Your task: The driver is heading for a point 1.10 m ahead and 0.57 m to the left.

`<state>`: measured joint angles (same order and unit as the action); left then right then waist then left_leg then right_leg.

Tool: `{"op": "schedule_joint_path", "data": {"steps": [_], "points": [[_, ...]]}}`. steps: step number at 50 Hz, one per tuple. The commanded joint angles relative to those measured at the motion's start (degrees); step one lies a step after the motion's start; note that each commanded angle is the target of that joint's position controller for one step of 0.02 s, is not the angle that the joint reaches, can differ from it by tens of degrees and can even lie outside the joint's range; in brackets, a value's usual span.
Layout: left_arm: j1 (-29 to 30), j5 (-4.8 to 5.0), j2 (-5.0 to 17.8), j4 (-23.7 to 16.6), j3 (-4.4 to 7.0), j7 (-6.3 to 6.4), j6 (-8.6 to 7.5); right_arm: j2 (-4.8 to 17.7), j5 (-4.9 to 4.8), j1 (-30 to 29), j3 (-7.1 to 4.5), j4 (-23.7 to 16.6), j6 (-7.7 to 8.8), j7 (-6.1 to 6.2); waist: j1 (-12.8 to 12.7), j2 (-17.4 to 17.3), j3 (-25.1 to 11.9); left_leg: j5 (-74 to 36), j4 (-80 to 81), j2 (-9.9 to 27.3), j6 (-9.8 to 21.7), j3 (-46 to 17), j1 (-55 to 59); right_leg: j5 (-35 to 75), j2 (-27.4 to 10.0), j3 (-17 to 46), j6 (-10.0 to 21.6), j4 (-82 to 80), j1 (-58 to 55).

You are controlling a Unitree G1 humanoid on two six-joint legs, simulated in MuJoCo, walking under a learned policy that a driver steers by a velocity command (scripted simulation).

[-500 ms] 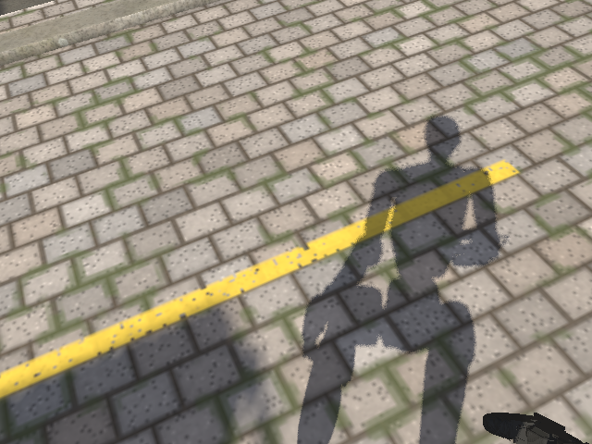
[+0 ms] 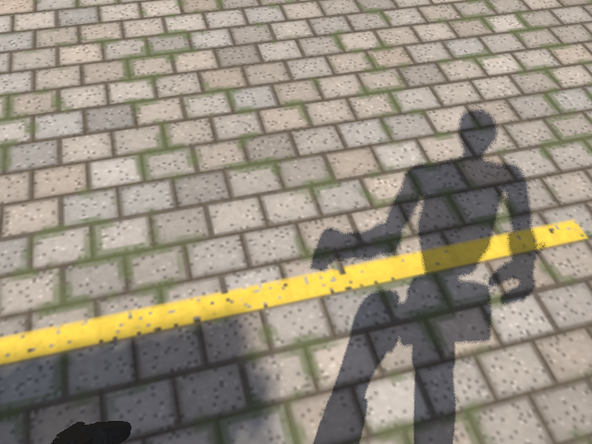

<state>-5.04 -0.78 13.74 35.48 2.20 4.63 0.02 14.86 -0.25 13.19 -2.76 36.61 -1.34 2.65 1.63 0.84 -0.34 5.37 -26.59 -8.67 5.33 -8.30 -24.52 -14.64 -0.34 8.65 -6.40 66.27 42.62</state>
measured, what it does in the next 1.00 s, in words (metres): steps on the spot, turning left: right foot, then left foot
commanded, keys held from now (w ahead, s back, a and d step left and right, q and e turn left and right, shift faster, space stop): q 0.90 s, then no key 0.10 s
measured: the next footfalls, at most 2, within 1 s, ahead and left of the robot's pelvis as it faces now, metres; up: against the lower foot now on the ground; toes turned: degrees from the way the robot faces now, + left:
right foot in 0.22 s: +0.11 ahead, -0.15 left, +0.00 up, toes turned +15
left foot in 0.68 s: -0.01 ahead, +0.10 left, +0.00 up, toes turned +32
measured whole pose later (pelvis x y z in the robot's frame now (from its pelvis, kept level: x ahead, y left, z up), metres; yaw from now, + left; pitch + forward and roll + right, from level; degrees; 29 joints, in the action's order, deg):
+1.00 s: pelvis +0.00 -0.01 +0.00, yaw +35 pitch +4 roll -2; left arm -7.2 -0.5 16.0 38.7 4.3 2.6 0.3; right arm 15.4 0.3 11.7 -2.8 32.1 -1.6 1.6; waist 0.6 1.0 -0.7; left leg 13.7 -30.5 -3.7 2.8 -7.2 -19.9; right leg -19.1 0.0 2.9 -4.8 53.1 31.1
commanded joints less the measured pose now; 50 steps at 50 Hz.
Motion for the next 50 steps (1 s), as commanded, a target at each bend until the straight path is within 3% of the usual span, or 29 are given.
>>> {"op": "schedule_joint_path", "data": {"steps": [1,3,6,8,10,11,12,13,14,15,16,17,20,24,26,29,32,33,34,35,36,37,38,39,40,42,46,50], "points": [[0.47,0.30,3.87,-4.17,1.38,0.32,-0.61,8.05,-0.40,-2.83,-2.43,-5.83,-0.04,0.94,-1.31,-7.84,-7.31,8.45,7.34,13.01,3.89,-18.31,9.86,1.55,1.03,-0.57,0.23,-8.00,-1.10],[0.44,0.47,4.48,-3.58,1.82,-0.08,-1.26,8.25,-0.25,-2.05,-2.74,-5.95,-0.49,0.55,-0.54,-10.42,-6.90,9.73,7.36,13.27,4.68,-19.75,10.82,0.36,1.45,-0.52,0.88,-13.58,-4.41],[1.32,0.96,4.77,-3.11,2.01,-1.24,-2.46,8.16,0.45,-1.54,-3.09,-6.49,-0.90,-0.20,0.89,-10.87,-6.88,4.29,5.15,14.01,6.21,-22.14,11.90,-2.83,2.29,-0.96,2.21,-21.31,-10.38],[0.56,1.38,5.14,-2.55,2.33,-2.02,-3.23,8.30,0.05,-1.85,-3.22,-6.81,-1.25,-0.54,0.68,-10.81,-6.82,-0.89,3.79,13.94,6.21,-24.51,12.66,-3.74,3.13,-1.38,3.16,-28.55,-15.40],[-3.47,1.46,6.10,-0.93,3.20,-2.82,-3.82,8.18,-0.96,-3.35,-3.26,-7.26,-1.51,-0.86,-2.20,-10.10,-6.08,-0.53,1.23,11.37,4.41,-24.61,10.80,4.50,2.48,-2.58,4.82,-42.64,-24.53],[-4.49,0.86,8.27,-0.70,3.96,-2.85,-3.78,6.24,-0.97,-1.65,-2.80,-7.21,-1.49,-0.99,-1.61,-6.31,-7.74,9.94,-3.61,8.52,2.18,-21.84,5.78,9.04,-3.77,0.86,7.21,-44.43,-32.50],[-3.06,-0.56,12.34,-2.21,4.66,-2.39,-3.09,3.62,-0.59,2.56,-2.17,-7.07,-1.24,-1.21,1.73,8.77,-8.63,27.65,-17.16,1.17,-1.64,-11.24,-3.17,24.82,-16.98,11.53,13.55,-43.37,-39.02],[-4.46,-2.45,12.20,-1.97,4.99,-2.73,-2.78,8.69,-0.91,-0.57,-3.79,-8.53,-0.17,-1.45,-0.49,19.07,-6.46,34.06,-29.62,-1.98,-5.14,-2.76,-12.96,33.01,-23.81,21.36,22.05,-46.06,-36.03],[-2.62,-1.79,9.72,-2.87,4.57,-2.61,-2.73,12.75,-0.16,-0.80,-5.12,-7.16,0.13,-1.63,-0.37,12.25,-5.66,28.95,-39.52,2.32,-7.58,-1.83,-14.26,29.95,-23.00,18.16,22.09,-45.38,-34.45],[-0.66,-1.00,7.03,-3.39,3.81,-2.31,-2.37,12.47,-0.49,-0.60,-5.32,-5.64,-0.38,-1.65,-0.03,7.97,-5.21,24.70,-43.43,3.33,-8.71,-0.79,-14.08,26.38,-18.55,12.25,19.19,-44.32,-33.41],[0.49,-0.19,5.73,-4.06,3.15,-2.14,-2.05,10.75,-0.52,0.45,-4.96,-4.29,-1.33,-1.44,0.20,5.66,-4.78,21.99,-47.87,3.79,-9.73,-0.04,-13.77,23.74,-15.40,7.67,17.13,-43.94,-32.50],[0.76,0.36,5.58,-4.19,2.78,-1.98,-1.81,8.99,-0.65,0.98,-4.30,-4.07,-1.91,-1.61,-0.14,5.21,-3.74,19.80,-51.84,4.12,-10.44,0.93,-14.45,22.51,-14.47,5.39,17.04,-44.65,-31.38],[-1.13,-0.60,6.41,-3.92,2.56,-1.38,-0.99,6.04,-1.49,-2.48,-3.09,-5.68,-1.86,-1.64,-1.92,7.51,-2.36,14.72,-47.72,6.22,-11.58,5.04,-16.05,16.92,-11.66,-0.40,17.25,-46.74,-32.64],[-3.55,-0.40,8.98,-3.06,3.48,-1.05,-0.09,4.31,-0.81,-5.71,-2.00,-7.69,-1.39,-1.89,-4.04,9.28,-4.55,16.12,-35.23,10.03,-12.63,6.83,-13.60,18.15,-14.15,-1.98,18.71,-46.04,-37.40],[-3.14,-0.10,10.48,-2.75,3.99,-1.34,0.11,3.70,-0.51,-5.74,-1.52,-8.12,-1.22,-2.47,-4.17,9.99,-5.04,18.03,-29.04,11.15,-11.67,8.75,-8.11,18.05,-15.22,-3.58,19.05,-45.97,-35.02],[-3.35,0.54,11.49,-1.90,4.37,-1.86,0.09,5.05,-0.64,-4.36,-1.90,-8.03,-1.41,-3.15,-3.92,10.56,-5.19,18.01,-21.49,10.84,-9.56,11.07,-2.52,18.63,-17.17,-4.03,19.28,-44.83,-33.48],[-2.66,2.02,11.16,-0.77,4.39,-2.00,0.05,4.85,-0.60,0.32,-2.39,-6.70,-1.53,-3.80,-0.97,9.55,-5.62,10.00,-5.94,8.84,-5.36,13.21,6.27,17.82,-17.04,-6.35,15.76,-39.15,-31.61],[-5.33,2.01,9.48,0.71,4.06,-2.07,-0.02,6.08,-0.42,2.62,-3.04,-5.93,-1.45,-3.48,-0.52,6.79,-5.72,5.25,-0.24,7.58,-3.55,11.87,12.58,13.39,-15.07,-9.11,12.29,-34.64,-27.61],[-6.66,0.51,6.51,0.50,3.39,-2.36,-0.14,11.31,-0.28,4.46,-4.58,-6.50,-1.19,-2.75,-1.22,-5.95,-5.82,-9.35,3.79,17.07,0.22,-2.76,21.73,-0.89,-10.04,-15.47,6.29,-20.83,-15.80],[-2.30,-1.53,4.75,-3.31,2.32,-2.25,-0.63,16.75,0.90,3.57,-5.36,-8.32,-0.84,-2.35,-0.84,-22.38,-4.23,-23.76,4.39,31.08,11.46,-21.94,24.33,-23.34,-1.35,-15.47,1.69,-7.43,1.60],[3.17,-0.55,7.97,-4.21,3.37,-1.87,-1.06,14.19,2.25,6.46,-4.82,-8.04,0.28,-2.62,4.16,-16.24,-8.10,-17.32,6.73,31.59,16.02,-23.47,21.82,-23.93,-1.12,-6.71,1.74,1.28,1.98],[3.31,0.60,8.87,-3.66,3.75,-1.84,-0.91,12.49,2.28,4.03,-4.06,-7.80,0.98,-2.54,2.36,-13.02,-5.77,-10.03,6.92,28.33,13.03,-18.56,19.55,-18.88,-2.03,-5.28,2.44,3.85,2.19],[1.87,0.29,8.31,-2.27,4.00,-1.58,-0.55,11.19,1.01,-0.11,-3.83,-8.31,1.13,-2.12,0.26,-9.77,-4.38,-5.26,6.16,24.43,9.19,-14.61,17.46,-13.57,-2.78,-4.62,2.68,3.28,1.91],[0.94,-0.25,8.66,-1.61,4.26,-1.28,-0.13,9.77,-0.16,-3.32,-3.21,-9.00,1.00,-1.82,-1.01,-9.14,-3.74,-5.33,5.95,22.38,7.17,-12.17,15.17,-9.90,-2.92,-4.50,2.36,2.35,0.87],[-0.29,-0.57,8.52,-1.24,4.40,-1.33,-0.05,9.15,-0.31,-5.16,-2.78,-9.46,0.88,-1.55,-2.27,-9.21,-4.22,-8.22,5.64,20.56,6.54,-10.07,12.21,-6.89,-2.07,-5.23,1.95,3.19,-2.17],[-1.72,-0.29,7.60,-0.74,4.16,-1.56,-0.24,8.48,0.44,-4.84,-2.43,-9.52,0.84,-1.22,-2.77,-8.68,-6.04,-10.04,4.93,18.99,6.60,-9.01,11.36,-3.30,-0.72,-5.85,1.51,3.12,-4.57],[0.03,0.13,5.93,-1.31,3.02,-1.52,-0.53,9.11,0.29,-2.28,-2.70,-8.76,0.71,-0.55,-1.33,-9.00,-6.57,-7.45,4.12,18.75,6.99,-11.43,14.59,-2.54,-0.12,-5.03,1.21,-8.27,-4.90],[0.46,0.48,5.46,-1.16,2.41,-2.39,-0.68,9.59,0.76,-1.93,-2.64,-8.21,0.25,-1.02,0.11,-10.14,-6.54,-6.43,3.12,19.06,7.92,-13.32,12.14,-6.41,0.03,-5.99,1.96,-17.18,-12.40]]}}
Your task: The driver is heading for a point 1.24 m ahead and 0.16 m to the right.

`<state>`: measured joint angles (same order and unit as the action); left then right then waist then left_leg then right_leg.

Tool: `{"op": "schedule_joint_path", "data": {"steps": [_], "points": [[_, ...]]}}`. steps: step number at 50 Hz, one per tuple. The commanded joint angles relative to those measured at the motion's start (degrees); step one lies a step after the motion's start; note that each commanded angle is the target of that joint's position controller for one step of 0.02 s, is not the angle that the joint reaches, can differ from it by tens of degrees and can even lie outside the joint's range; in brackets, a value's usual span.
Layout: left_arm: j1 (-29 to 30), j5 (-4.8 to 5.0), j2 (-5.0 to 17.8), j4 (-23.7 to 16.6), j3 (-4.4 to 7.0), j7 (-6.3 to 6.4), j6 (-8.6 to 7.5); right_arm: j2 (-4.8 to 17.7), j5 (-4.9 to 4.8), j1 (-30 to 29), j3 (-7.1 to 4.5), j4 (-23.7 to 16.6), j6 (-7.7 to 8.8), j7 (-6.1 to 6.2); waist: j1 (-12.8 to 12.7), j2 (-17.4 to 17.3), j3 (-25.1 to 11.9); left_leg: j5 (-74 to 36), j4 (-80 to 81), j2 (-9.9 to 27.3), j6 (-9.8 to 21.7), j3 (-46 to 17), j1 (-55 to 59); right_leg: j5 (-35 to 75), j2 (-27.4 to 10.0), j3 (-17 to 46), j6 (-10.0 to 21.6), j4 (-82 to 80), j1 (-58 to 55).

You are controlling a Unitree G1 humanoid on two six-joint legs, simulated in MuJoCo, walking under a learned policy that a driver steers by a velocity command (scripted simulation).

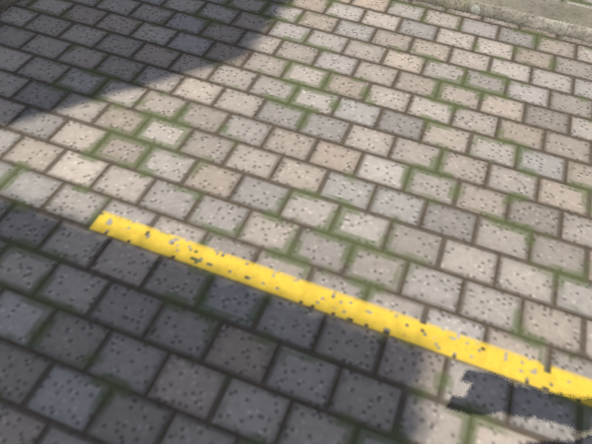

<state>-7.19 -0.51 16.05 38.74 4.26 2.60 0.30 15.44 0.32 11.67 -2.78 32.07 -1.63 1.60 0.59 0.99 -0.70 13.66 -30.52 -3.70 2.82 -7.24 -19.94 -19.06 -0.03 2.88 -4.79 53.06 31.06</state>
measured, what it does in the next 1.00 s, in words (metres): steps on the spot: right foot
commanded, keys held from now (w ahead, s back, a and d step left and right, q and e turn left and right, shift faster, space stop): no key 0.78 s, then w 0.22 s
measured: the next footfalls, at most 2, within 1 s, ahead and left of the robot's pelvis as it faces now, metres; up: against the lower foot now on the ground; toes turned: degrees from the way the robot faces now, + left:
right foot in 0.14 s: +0.05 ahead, -0.14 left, +0.00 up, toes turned +4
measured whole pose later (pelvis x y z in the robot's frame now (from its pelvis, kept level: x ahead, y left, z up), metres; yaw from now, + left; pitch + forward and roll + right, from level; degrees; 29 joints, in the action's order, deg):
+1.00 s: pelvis +0.04 -0.02 -0.01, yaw +4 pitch +0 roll +0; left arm -19.9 1.0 12.7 43.4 2.1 1.1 -1.4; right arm 11.6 -1.3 17.7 -3.0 39.6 3.0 0.3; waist -0.6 1.3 -2.0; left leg 24.5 -37.9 -1.5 3.4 -0.4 -16.3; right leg -23.4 -0.3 0.5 1.4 35.5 12.4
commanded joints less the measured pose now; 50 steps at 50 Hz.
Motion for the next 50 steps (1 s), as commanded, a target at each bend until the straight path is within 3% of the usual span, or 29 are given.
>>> {"op": "schedule_joint_path", "data": {"steps": [1,4,6,7,8,9,10,12,14,16,20,23,39,40,42,44,46,47,48,50], "points": [[2.42,0.40,3.25,-4.41,0.32,-0.61,-1.05,8.94,0.19,-0.53,-2.51,-3.52,0.41,-0.21,1.34,-10.60,-6.03,-15.54,6.66,14.13,10.70,-15.05,7.12,-2.93,-0.12,-0.49,0.61,-5.80,-2.66],[1.43,0.75,3.09,-4.34,0.19,-1.35,-1.57,8.07,-0.22,-1.60,-1.97,-3.01,0.06,-0.46,0.80,-10.69,-5.43,-19.35,4.94,13.69,10.46,-16.92,7.31,-1.85,0.15,-1.03,1.65,-15.15,-8.02],[-1.50,0.08,2.43,-3.43,0.00,-1.94,-2.22,6.02,-0.78,-1.93,-1.25,-2.47,0.13,-0.33,-1.52,-8.82,-5.42,-16.03,3.27,10.74,6.99,-15.46,4.27,11.71,-0.61,-0.88,3.64,-29.54,-18.08],[-2.91,-1.14,5.12,-3.73,0.43,-1.81,-2.44,4.18,0.04,0.10,-0.74,-2.25,0.62,-0.28,-0.62,-4.01,-6.82,-7.05,-0.23,8.02,3.36,-12.93,0.18,21.13,-6.90,4.34,5.81,-29.93,-24.63],[-0.84,-1.96,8.60,-4.13,1.01,-1.57,-2.30,2.69,0.66,3.52,-0.46,-2.11,1.36,-0.54,3.64,8.24,-6.01,6.97,-5.59,1.25,-0.46,-4.70,-5.47,31.74,-14.34,12.02,11.51,-29.41,-26.32],[0.64,-1.65,4.45,-3.86,0.04,-1.60,-2.27,4.26,1.15,1.10,-0.80,-2.57,1.70,-0.45,2.58,13.01,-5.80,11.50,-5.75,2.15,-3.32,-1.02,-3.44,26.83,-17.58,15.96,17.06,-31.91,-20.84],[2.72,-1.24,2.47,-4.57,-0.63,-1.61,-2.28,5.84,0.93,-0.36,-1.39,-2.27,1.70,-0.39,2.10,10.79,-4.58,8.89,-5.28,3.30,-4.36,-0.12,-1.25,21.98,-15.22,14.13,16.43,-32.14,-19.52],[1.30,-0.57,3.79,-4.21,-0.44,-1.54,-2.24,4.24,0.89,-3.25,-1.34,-2.08,0.88,-0.28,0.51,9.05,-3.81,1.89,-2.34,3.00,-4.59,0.54,1.31,14.97,-10.63,10.24,12.45,-31.52,-18.54],[0.52,-0.63,2.98,-3.83,-0.95,-1.49,-2.36,2.62,0.97,-2.28,-0.99,-1.84,0.39,-0.65,0.88,7.20,-2.49,-1.73,0.06,3.81,-3.77,0.22,5.18,8.10,-8.34,7.37,9.89,-31.33,-14.85],[0.00,-0.66,2.67,-4.23,-1.03,-1.73,-2.24,2.97,0.74,-1.04,-1.25,-0.99,0.71,-0.97,0.31,3.10,-0.57,-2.36,0.80,3.72,-1.82,-0.33,3.96,3.32,-5.30,3.70,7.88,-29.75,-14.56],[-1.73,-0.41,1.92,-4.19,-1.19,-1.90,-2.16,2.52,0.76,-1.03,-1.29,-0.27,1.49,-1.13,-0.72,-1.84,-1.03,-4.25,2.04,4.75,-1.13,-1.91,3.22,5.51,-3.35,1.25,7.22,-26.36,-16.21],[-2.42,-0.42,1.16,-4.03,-1.37,-2.09,-2.07,2.02,0.68,-0.98,-1.16,-0.08,1.77,-1.06,-0.99,-3.56,-1.53,-4.31,2.35,5.17,-1.02,-2.53,3.10,6.81,-2.56,0.39,6.90,-25.07,-16.99],[-5.16,-0.17,0.00,-1.61,-1.48,-1.99,-2.42,0.37,0.42,-0.15,-0.95,0.95,1.61,-0.01,-0.62,-1.51,-0.73,-6.67,1.19,4.87,-1.26,-1.70,5.35,7.79,-1.98,0.24,6.40,-25.54,-15.88],[-6.33,-0.27,-0.54,-0.96,-1.61,-1.97,-2.32,-0.28,0.49,0.87,-0.81,1.63,1.48,0.01,-0.67,-1.44,-1.93,-1.44,1.46,4.25,-1.22,-1.02,5.87,2.56,-1.53,-0.14,6.59,-26.11,-16.23],[-7.65,0.46,1.39,-0.63,-0.89,-1.68,-1.95,0.70,-0.20,2.16,-1.29,2.09,1.43,0.07,-0.84,0.27,1.18,16.74,-0.20,1.79,-0.48,1.34,1.94,-14.20,-1.40,1.32,8.78,-27.71,-14.02],[-9.66,0.92,3.24,-0.37,-0.41,-1.17,-2.09,0.78,-0.85,1.59,-1.24,1.77,2.70,-0.16,-1.83,2.98,5.64,20.98,-4.14,1.15,-0.22,3.44,-4.64,-25.38,-5.60,8.31,12.44,-32.18,-13.16],[-11.75,1.07,5.74,0.61,0.23,-1.08,-2.56,-1.05,-1.69,0.58,-0.84,1.64,4.69,-0.76,-1.98,8.01,7.18,13.22,-12.24,0.93,-0.72,7.96,-7.93,-30.78,-14.05,20.44,17.36,-38.80,-15.09],[-11.58,1.31,6.45,0.79,0.37,-1.10,-2.69,-0.58,-1.91,-0.44,-0.95,1.48,5.46,-0.95,-2.09,8.22,8.64,11.86,-13.54,2.39,-0.20,7.38,-7.76,-29.73,-16.38,23.80,18.90,-40.23,-13.39],[-10.33,1.53,6.50,0.69,0.38,-1.07,-2.74,-0.44,-1.86,0.02,-1.01,1.51,6.24,-1.26,-1.35,7.88,9.12,11.79,-11.80,3.11,0.52,7.08,-5.70,-26.55,-16.22,22.91,18.51,-39.68,-11.94],[-5.83,2.18,4.95,-0.20,-0.30,-1.66,-2.54,-0.97,-1.67,6.52,-1.26,4.03,7.11,-1.82,2.45,7.26,7.44,9.69,-0.36,2.19,2.20,8.04,8.58,-19.67,-11.17,14.35,14.95,-35.58,-5.78]]}}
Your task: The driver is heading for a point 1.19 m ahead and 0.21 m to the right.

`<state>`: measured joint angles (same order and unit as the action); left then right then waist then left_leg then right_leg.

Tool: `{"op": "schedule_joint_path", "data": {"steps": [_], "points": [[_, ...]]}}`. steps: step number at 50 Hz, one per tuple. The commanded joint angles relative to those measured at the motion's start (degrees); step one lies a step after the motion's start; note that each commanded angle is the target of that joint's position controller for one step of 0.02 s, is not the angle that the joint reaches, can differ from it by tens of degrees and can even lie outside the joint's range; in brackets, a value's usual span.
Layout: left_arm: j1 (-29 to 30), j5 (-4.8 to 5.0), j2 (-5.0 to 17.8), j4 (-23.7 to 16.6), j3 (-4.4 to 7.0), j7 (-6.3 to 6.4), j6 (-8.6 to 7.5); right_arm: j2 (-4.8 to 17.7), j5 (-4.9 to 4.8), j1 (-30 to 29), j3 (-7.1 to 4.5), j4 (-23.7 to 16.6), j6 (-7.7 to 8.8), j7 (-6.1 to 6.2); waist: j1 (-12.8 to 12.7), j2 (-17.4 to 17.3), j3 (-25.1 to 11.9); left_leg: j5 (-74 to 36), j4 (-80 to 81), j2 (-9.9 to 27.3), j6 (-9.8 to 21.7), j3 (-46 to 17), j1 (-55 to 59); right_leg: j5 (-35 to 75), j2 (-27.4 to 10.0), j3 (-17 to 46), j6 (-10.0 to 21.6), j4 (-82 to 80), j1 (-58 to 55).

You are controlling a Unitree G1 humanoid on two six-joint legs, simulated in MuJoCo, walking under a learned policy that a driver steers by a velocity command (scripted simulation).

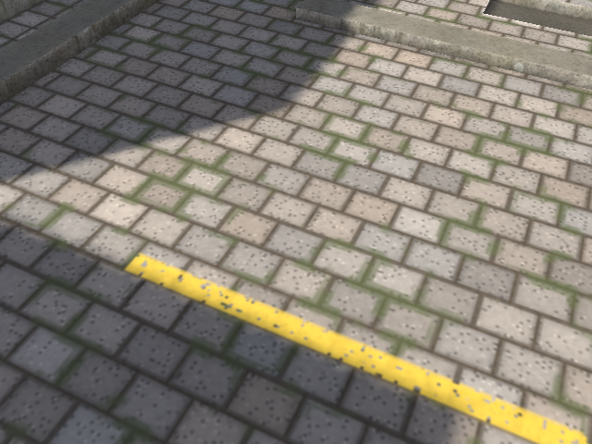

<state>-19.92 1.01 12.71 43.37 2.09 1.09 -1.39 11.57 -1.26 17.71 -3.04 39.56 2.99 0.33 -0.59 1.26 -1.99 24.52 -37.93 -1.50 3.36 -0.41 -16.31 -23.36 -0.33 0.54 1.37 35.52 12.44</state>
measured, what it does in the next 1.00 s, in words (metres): walks ahead: right foot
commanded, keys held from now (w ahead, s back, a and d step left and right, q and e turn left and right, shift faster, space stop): w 1.00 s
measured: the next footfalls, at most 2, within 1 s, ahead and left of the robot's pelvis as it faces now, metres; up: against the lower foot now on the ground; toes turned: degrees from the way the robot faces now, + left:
right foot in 0.46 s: +0.39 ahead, -0.14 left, +0.00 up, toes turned -2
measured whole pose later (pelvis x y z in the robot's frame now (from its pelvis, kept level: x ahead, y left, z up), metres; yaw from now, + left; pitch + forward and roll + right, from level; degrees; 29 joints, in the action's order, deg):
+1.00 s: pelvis +0.51 -0.03 +0.00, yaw -1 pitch +3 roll -2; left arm -23.6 1.1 16.2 50.0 2.4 -0.3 -2.9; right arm 13.4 -0.8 2.4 -1.1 36.8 5.2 -2.6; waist -5.4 -1.6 0.6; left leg 1.7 -28.9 2.1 3.3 0.6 -30.6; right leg -23.1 2.2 -1.6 1.3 17.7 -2.8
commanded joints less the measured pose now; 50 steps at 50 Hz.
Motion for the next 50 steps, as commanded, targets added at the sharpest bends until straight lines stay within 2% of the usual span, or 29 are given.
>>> {"op": "schedule_joint_path", "data": {"steps": [1,2,3,4,5,6,7,9,13,17,19,20,21,22,23,24,25,26,27,28,29,31,33,35,40,45,48,49,50], "points": [[8.88,0.53,6.04,-5.44,1.20,-0.35,-1.25,5.27,0.37,5.60,-2.02,-1.79,2.61,-0.48,5.61,3.56,7.04,-3.65,10.12,2.48,2.40,-4.42,12.83,-8.89,-6.92,11.41,5.93,-9.88,17.69],[11.21,0.73,2.45,-7.26,0.24,-0.34,-2.43,10.83,0.88,12.10,-3.62,-0.56,2.84,-0.45,7.14,-10.43,5.26,7.82,19.35,11.56,7.20,-23.19,19.28,-0.77,1.52,0.17,1.17,9.62,26.30],[12.69,1.02,5.44,-9.20,0.99,-0.11,-3.83,13.91,0.91,16.06,-4.34,-0.52,3.14,-1.08,8.31,-18.72,4.68,6.56,27.08,21.34,14.53,-43.11,23.48,-7.31,3.08,2.23,0.17,24.28,35.69],[11.41,1.59,7.47,-8.76,1.74,-0.39,-4.47,10.42,1.31,13.82,-3.08,-0.91,3.46,-1.00,5.94,-12.75,6.27,3.47,26.05,22.94,15.52,-42.41,24.21,-7.03,0.08,5.34,1.02,32.74,40.94],[10.03,1.67,6.86,-7.58,1.53,-0.91,-4.63,8.58,1.46,11.88,-2.44,-1.65,3.63,-0.94,4.51,-8.13,6.38,0.99,24.96,20.87,14.02,-35.67,24.62,-1.91,-1.81,5.56,2.00,35.63,42.68],[9.98,1.00,6.10,-7.03,1.36,-1.23,-4.71,8.48,1.36,9.77,-2.29,-2.12,3.38,-0.89,3.71,-4.38,5.69,-1.26,25.49,18.89,12.24,-30.24,24.03,3.07,-3.26,4.86,2.40,35.12,43.08],[10.91,0.29,6.03,-6.88,1.49,-1.57,-4.64,7.58,1.32,8.06,-1.73,-2.23,3.02,-0.91,3.08,-3.54,6.02,-7.02,26.34,17.17,10.62,-25.43,22.29,6.80,-4.84,4.49,2.07,32.87,41.92],[11.54,-0.03,4.53,-6.44,1.06,-2.59,-4.21,5.78,1.46,8.38,-0.85,-1.23,2.32,-0.90,2.72,-5.77,6.09,-16.50,28.21,14.00,8.90,-17.30,18.68,11.03,-5.60,1.76,0.51,28.64,38.24],[19.89,-0.36,1.68,-8.31,-0.60,-3.58,-4.49,8.30,0.95,10.51,-1.08,0.95,1.31,0.30,5.07,-5.51,7.16,-25.22,29.37,10.84,7.47,-8.31,14.02,20.30,-3.94,-2.23,-1.87,11.20,31.89],[24.67,0.62,4.23,-10.03,-0.21,-4.47,-4.76,11.84,-0.01,11.46,-1.69,2.81,1.30,0.55,5.22,-7.88,8.18,-24.42,30.42,13.05,7.02,-7.36,12.42,24.83,-1.77,-2.40,-1.06,-0.54,22.46],[24.17,0.61,6.05,-10.34,0.41,-4.57,-4.81,12.39,-0.30,10.47,-1.95,3.60,1.12,0.55,3.48,-7.84,7.94,-30.91,28.00,14.93,5.84,-7.08,16.10,23.18,-1.32,-1.76,1.00,-3.24,20.83],[22.31,0.49,7.29,-10.13,0.97,-4.32,-4.75,12.98,-0.18,9.69,-2.14,3.77,0.95,0.57,1.94,-8.36,6.34,-39.91,24.82,15.00,5.03,-6.31,17.95,21.53,-0.28,-2.34,2.20,-3.79,17.91],[18.35,0.17,8.74,-9.31,1.74,-3.93,-4.55,13.51,0.05,8.95,-2.38,3.82,0.62,0.63,-0.55,-8.93,2.96,-50.92,19.09,14.31,4.07,-5.10,18.72,20.06,1.49,-3.90,3.59,-4.09,11.97],[9.74,0.11,10.85,-6.97,3.00,-3.28,-4.20,13.08,0.40,8.49,-2.17,3.71,0.23,0.72,-4.96,-8.43,-2.55,-57.90,8.76,12.03,2.59,-3.00,16.36,20.26,2.97,-5.13,5.39,-4.70,0.45],[-1.19,-0.14,13.43,-4.87,3.89,-2.41,-3.82,11.96,1.24,8.23,-1.59,2.64,0.24,0.94,-9.46,-5.92,-10.05,-47.17,-6.59,10.07,0.71,-2.42,4.52,20.09,-3.87,2.30,8.18,-1.95,-17.92],[-6.45,-1.50,19.75,-3.59,4.98,-2.43,-3.89,2.77,1.42,16.91,1.05,1.35,1.05,0.44,-4.96,13.54,-20.68,-5.53,-31.59,-0.95,-3.61,-1.77,-16.94,7.35,-20.66,31.81,17.80,-7.61,-38.64],[-6.75,-0.85,14.28,-3.28,3.76,-2.58,-3.79,6.87,0.16,15.95,0.34,3.06,2.31,0.16,-6.51,14.29,-24.28,6.00,-40.69,-1.76,-3.39,-9.58,-22.97,-2.05,-21.97,47.00,18.82,-18.96,-37.97],[-1.41,-0.65,11.82,-3.59,2.97,-2.25,-3.58,10.97,-1.58,8.57,-0.94,1.10,2.87,-0.11,-5.71,9.99,-11.93,2.23,-42.89,1.79,-2.97,-7.56,-28.57,-3.13,-20.15,37.63,15.60,-19.88,-29.10],[2.99,-0.61,10.25,-4.14,2.45,-2.11,-3.44,11.29,-1.23,3.33,-0.68,-0.33,3.24,0.07,-4.11,3.41,-6.06,-3.48,-40.15,5.04,-2.32,-5.51,-27.00,1.95,-17.96,29.01,13.75,-20.28,-18.89],[5.90,-1.12,9.03,-4.12,2.04,-2.39,-3.61,10.58,-0.11,0.80,-0.76,-0.85,3.23,0.33,-2.03,0.55,-2.13,-6.75,-36.84,6.96,-2.24,-4.46,-24.50,8.32,-15.32,23.34,12.81,-21.56,-10.28],[7.53,-1.98,7.89,-4.23,1.73,-2.60,-4.07,9.99,0.43,2.24,-1.03,-0.42,2.60,0.32,0.51,1.97,-1.24,-9.07,-34.40,8.83,-1.96,-5.12,-20.42,12.17,-13.12,19.04,12.27,-23.08,-4.66],[8.17,-1.60,7.27,-3.46,1.75,-2.89,-4.99,7.84,0.40,4.84,-0.74,0.69,1.19,0.34,2.43,3.37,-0.73,-10.76,-32.01,9.38,-2.39,-4.50,-17.03,14.80,-11.36,14.73,13.16,-26.12,0.31],[7.23,-1.13,8.21,-2.04,1.97,-2.84,-5.64,7.57,0.89,2.49,-0.63,-0.03,0.43,0.59,2.83,2.31,1.78,-12.99,-28.12,10.02,-3.21,-4.15,-19.28,17.19,-11.28,11.75,13.84,-28.09,2.83],[5.37,-1.02,9.43,-0.93,2.23,-2.39,-5.55,7.56,1.49,-2.37,-0.44,-1.62,0.60,0.74,1.76,0.95,3.44,-18.36,-22.25,10.61,-4.08,-4.08,-23.40,19.95,-11.30,10.10,14.01,-29.04,1.49],[0.42,-0.18,11.37,1.09,2.35,-1.69,-4.43,6.08,0.96,-12.84,0.36,-3.88,1.87,-0.39,-2.41,0.36,4.82,-30.98,-3.35,8.39,-3.93,-1.60,-22.73,23.19,-9.57,4.99,11.16,-28.59,-3.27],[-4.86,0.08,12.24,3.84,2.33,-1.54,-2.81,6.12,0.21,-21.02,0.62,-7.14,2.67,-2.40,-5.38,0.87,6.40,-27.99,5.35,6.27,-2.52,-0.66,-24.40,24.45,-12.75,5.93,10.69,-24.53,-12.86],[-4.45,0.13,13.39,4.42,2.69,-1.13,-1.86,7.51,0.27,-19.93,0.21,-7.65,3.12,-3.18,-3.46,2.62,4.90,-21.16,8.57,4.33,-0.22,0.38,-20.03,33.29,-14.18,6.39,9.20,-19.85,-16.98],[-3.42,0.14,14.04,4.28,2.83,-1.00,-1.65,8.68,0.46,-16.54,-0.35,-6.90,3.21,-3.11,-1.27,3.49,2.65,-19.56,9.56,2.59,0.87,1.80,-14.23,42.49,-13.43,5.55,8.44,-15.87,-17.13],[-2.28,0.08,13.84,4.10,2.65,-0.91,-1.40,10.67,0.66,-8.83,-1.52,-4.68,3.23,-2.73,2.97,3.17,-2.16,-21.01,11.38,0.80,2.62,3.42,-3.04,50.93,-10.92,3.26,7.11,-7.15,-15.25]]}}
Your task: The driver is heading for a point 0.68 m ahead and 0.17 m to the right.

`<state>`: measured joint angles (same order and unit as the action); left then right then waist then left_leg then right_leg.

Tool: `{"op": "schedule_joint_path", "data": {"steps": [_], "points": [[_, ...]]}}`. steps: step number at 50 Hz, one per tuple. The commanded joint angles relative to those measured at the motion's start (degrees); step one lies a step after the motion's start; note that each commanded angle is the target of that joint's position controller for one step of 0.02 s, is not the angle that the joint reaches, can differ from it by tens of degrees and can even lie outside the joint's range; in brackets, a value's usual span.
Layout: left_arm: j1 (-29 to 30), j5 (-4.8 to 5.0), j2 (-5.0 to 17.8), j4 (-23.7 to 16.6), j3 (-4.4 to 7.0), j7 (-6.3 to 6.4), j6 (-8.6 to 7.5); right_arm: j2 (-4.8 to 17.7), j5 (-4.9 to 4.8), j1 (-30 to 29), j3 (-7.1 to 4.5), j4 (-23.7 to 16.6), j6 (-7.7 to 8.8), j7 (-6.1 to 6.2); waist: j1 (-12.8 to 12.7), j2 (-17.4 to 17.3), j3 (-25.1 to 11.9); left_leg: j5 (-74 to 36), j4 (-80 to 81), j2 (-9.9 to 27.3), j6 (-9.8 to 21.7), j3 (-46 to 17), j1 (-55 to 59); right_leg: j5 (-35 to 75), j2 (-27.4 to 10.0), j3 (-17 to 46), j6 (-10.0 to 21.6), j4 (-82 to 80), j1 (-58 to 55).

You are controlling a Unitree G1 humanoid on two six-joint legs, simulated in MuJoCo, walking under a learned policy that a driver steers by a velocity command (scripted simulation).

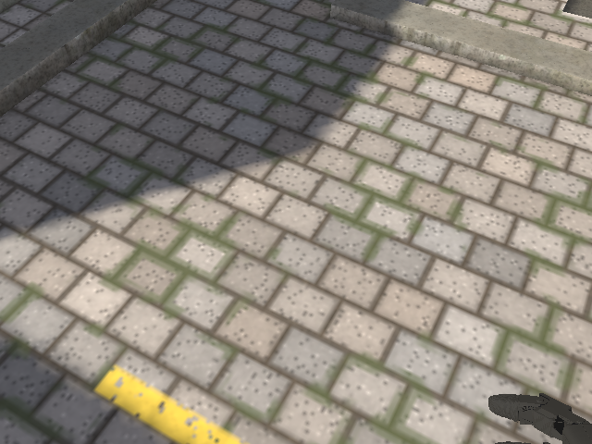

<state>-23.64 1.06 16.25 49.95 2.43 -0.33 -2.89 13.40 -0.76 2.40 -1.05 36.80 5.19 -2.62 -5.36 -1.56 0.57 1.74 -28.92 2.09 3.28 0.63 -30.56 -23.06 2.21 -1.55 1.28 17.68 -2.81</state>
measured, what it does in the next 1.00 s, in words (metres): walks ahead: left foot, then right foot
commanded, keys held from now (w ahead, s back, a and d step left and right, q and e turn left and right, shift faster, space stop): no key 1.00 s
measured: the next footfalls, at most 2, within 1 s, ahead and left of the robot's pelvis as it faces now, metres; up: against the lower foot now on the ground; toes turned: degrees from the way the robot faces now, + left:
left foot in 0.02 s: +0.18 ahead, +0.12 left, +0.00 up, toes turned +2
right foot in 0.42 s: +0.28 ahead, -0.12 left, +0.00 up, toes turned +1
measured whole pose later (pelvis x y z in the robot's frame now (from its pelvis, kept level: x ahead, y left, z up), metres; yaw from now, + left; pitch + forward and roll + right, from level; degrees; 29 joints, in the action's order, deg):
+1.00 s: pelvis +0.20 -0.02 +0.01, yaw +0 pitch -1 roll +1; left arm -6.3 0.0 12.4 54.1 2.5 1.4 0.5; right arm 12.8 0.5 14.1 -1.6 59.5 -0.7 2.6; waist 0.9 0.3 2.2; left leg 20.0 -28.1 1.3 -1.3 1.6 -6.8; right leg -12.2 1.0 -0.1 1.8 30.5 17.1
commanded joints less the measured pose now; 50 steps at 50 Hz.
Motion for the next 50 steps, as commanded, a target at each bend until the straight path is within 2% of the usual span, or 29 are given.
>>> {"op": "schedule_joint_path", "data": {"steps": [1,2,3,4,5,6,7,9,11,12,15,17,19,20,21,22,23,24,25,26,27,29,32,35,42,50], "points": [[2.15,-0.78,8.45,-3.71,1.44,0.72,-0.06,12.43,0.99,16.48,-4.74,0.30,1.00,0.88,11.91,4.15,-12.50,-5.31,-0.19,2.59,5.80,-2.75,28.52,45.79,-10.37,3.26,4.80,24.59,8.98],[-3.97,-1.41,2.03,-5.34,-0.66,0.38,-1.18,18.47,2.61,22.03,-6.01,0.85,0.72,1.33,10.57,-8.87,-21.91,-10.21,-0.29,18.65,15.37,-27.46,53.01,18.70,-0.83,0.38,-0.36,48.36,33.36],[-4.67,-1.12,3.95,-3.57,-0.36,0.02,-2.28,14.03,1.89,23.79,-5.00,1.37,0.23,1.42,11.40,-11.38,-27.25,-17.24,5.66,22.78,18.48,-39.97,55.04,-11.13,2.26,8.78,-1.31,57.34,39.74],[-0.60,0.52,8.58,-4.50,1.07,-0.14,-2.54,11.17,1.48,19.25,-3.82,0.86,-0.14,1.53,10.86,-7.30,-18.72,-22.67,5.32,20.58,15.68,-29.58,47.55,-9.59,-1.00,10.24,-1.36,60.73,42.73],[3.46,0.65,7.99,-5.61,0.90,-0.03,-2.41,9.21,1.07,14.90,-3.19,0.46,-0.32,1.56,9.01,-3.68,-12.84,-28.50,5.54,17.61,13.66,-20.78,39.54,-6.24,-3.94,7.87,-1.67,58.29,42.86],[5.60,-0.13,7.10,-6.10,0.91,0.26,-1.89,7.56,0.73,11.45,-2.68,0.64,-0.33,1.32,7.09,-0.68,-8.31,-29.81,7.44,14.60,12.01,-15.81,32.10,-3.48,-5.91,6.16,-2.13,53.71,41.84],[5.37,-0.57,6.56,-6.02,1.19,0.60,-0.99,6.47,0.79,9.28,-2.32,0.62,-0.13,1.18,5.03,-1.36,-6.40,-29.14,9.84,12.54,10.65,-12.56,26.26,-1.04,-7.47,5.80,-2.46,49.81,38.21],[2.29,-0.88,3.35,-4.91,0.59,0.94,0.65,6.42,1.62,7.37,-2.28,1.65,0.46,1.02,2.52,-2.85,-6.26,-33.55,12.66,10.60,10.88,-8.21,18.60,3.49,-7.08,4.68,-3.90,44.94,30.63],[2.89,-1.22,2.19,-5.27,0.26,1.32,1.14,7.39,1.99,5.87,-2.44,2.81,0.61,1.41,1.59,-3.80,-5.90,-36.72,13.41,9.43,10.95,-4.41,15.89,7.26,-6.70,4.15,-4.68,37.27,28.22],[4.20,-1.50,1.71,-5.59,0.01,1.39,1.15,7.88,1.86,5.45,-2.52,3.35,0.38,1.72,1.80,-4.06,-6.11,-36.30,13.29,8.68,10.38,-2.69,15.49,10.11,-6.71,3.89,-4.62,33.00,26.86],[9.00,-1.47,2.31,-6.39,0.05,1.22,1.23,8.99,1.64,7.92,-2.65,5.68,-0.66,2.40,4.17,-4.05,-6.98,-30.68,13.12,8.48,9.47,-1.93,17.37,17.56,-6.08,3.56,-4.26,24.65,24.61],[11.31,-1.41,3.11,-7.01,0.35,1.17,1.50,9.15,1.48,8.71,-2.55,7.12,-1.28,2.44,4.93,-3.92,-6.35,-24.65,12.67,9.46,9.32,-3.34,18.16,17.83,-5.90,4.07,-3.69,21.23,23.63],[12.48,-1.69,3.74,-7.49,0.73,1.11,1.59,8.99,1.07,8.12,-2.42,8.13,-1.81,2.42,4.73,-3.84,-5.29,-17.21,11.08,9.99,8.75,-4.93,18.13,16.79,-5.46,3.95,-2.44,17.00,21.86],[11.85,-1.95,3.68,-7.26,0.90,1.09,1.49,8.46,0.57,7.19,-2.19,8.45,-2.04,2.47,3.73,-3.33,-5.03,-12.18,9.25,9.05,7.54,-4.99,17.49,19.43,-4.87,3.23,-1.45,12.26,18.95],[11.51,-2.39,4.50,-7.07,1.24,1.20,1.38,7.13,0.32,8.58,-1.75,9.25,-2.07,2.51,3.63,-1.87,-4.82,-6.24,7.04,6.78,5.16,-4.97,16.99,25.35,-5.04,3.73,-0.25,7.20,15.46],[11.39,-2.67,6.99,-7.50,1.76,1.62,1.26,5.46,1.34,10.98,-1.15,9.72,-1.84,2.61,4.98,2.03,-5.99,1.20,3.56,3.47,2.05,-3.54,15.47,40.01,-9.52,8.26,1.11,6.59,10.70],[13.49,-2.44,9.56,-8.01,2.22,2.13,1.74,4.32,2.31,18.27,-1.00,11.18,-1.55,2.54,9.94,9.80,-7.54,14.41,2.15,-0.96,-0.72,-1.14,11.43,44.58,-13.99,12.36,5.44,8.69,5.88],[14.86,-1.89,4.95,-8.00,1.27,1.97,2.23,3.62,2.35,17.84,-0.53,11.82,-2.07,3.09,8.89,11.62,-8.50,17.66,2.58,-1.23,-2.54,-0.17,13.82,35.12,-14.21,13.15,7.73,7.53,8.93],[16.55,-1.50,2.79,-8.14,0.84,1.49,2.43,5.00,2.06,14.63,-0.74,11.52,-2.97,3.49,7.93,9.81,-5.96,15.90,3.98,-1.08,-3.03,-0.11,15.32,26.28,-11.71,12.36,6.45,6.72,12.85],[17.36,-1.48,2.49,-8.16,0.79,1.17,2.46,5.99,1.75,12.72,-1.08,11.68,-3.85,3.93,7.24,7.93,-4.36,14.77,4.02,-1.03,-3.01,0.13,15.43,22.73,-9.71,10.74,4.83,6.91,14.60],[17.20,-1.54,2.81,-7.98,0.80,0.90,2.23,6.64,1.68,12.04,-1.30,11.91,-4.60,4.18,6.73,7.30,-3.24,13.88,4.15,-0.93,-2.80,-0.14,15.35,22.33,-8.69,9.70,3.89,7.29,15.32],[16.43,-1.51,3.62,-6.91,1.07,0.82,1.67,6.52,1.77,12.35,-1.30,12.47,-5.23,4.33,6.74,6.86,-3.40,11.81,4.53,-0.32,-2.75,-0.76,16.75,24.71,-8.09,8.97,3.34,7.97,15.04],[15.93,-1.35,3.20,-5.53,1.05,1.09,1.42,6.32,1.37,12.28,-1.42,14.00,-5.01,4.47,6.19,4.82,-4.79,7.52,4.16,0.12,-3.01,-0.96,17.81,31.76,-7.53,7.99,3.62,10.08,12.36],[16.47,-1.24,3.23,-4.30,1.18,1.32,1.61,5.98,1.16,12.26,-1.54,15.60,-5.13,4.63,6.07,3.35,-5.01,6.45,4.05,0.18,-3.37,-0.83,18.34,33.72,-7.22,7.53,4.17,10.72,11.23],[18.18,-1.10,2.70,-1.32,1.32,1.51,2.31,5.38,1.19,13.05,-1.67,19.06,-5.82,5.17,6.31,2.11,-2.50,8.91,4.85,0.10,-3.64,-0.39,18.75,27.48,-6.23,6.79,4.11,9.36,12.66],[18.92,-1.03,2.33,2.09,1.38,1.97,2.95,4.65,1.25,14.46,-1.42,22.04,-5.35,5.45,6.09,2.30,-0.25,12.26,5.89,0.10,-3.53,-0.03,17.30,19.95,-5.20,6.15,3.32,7.75,13.22]]}}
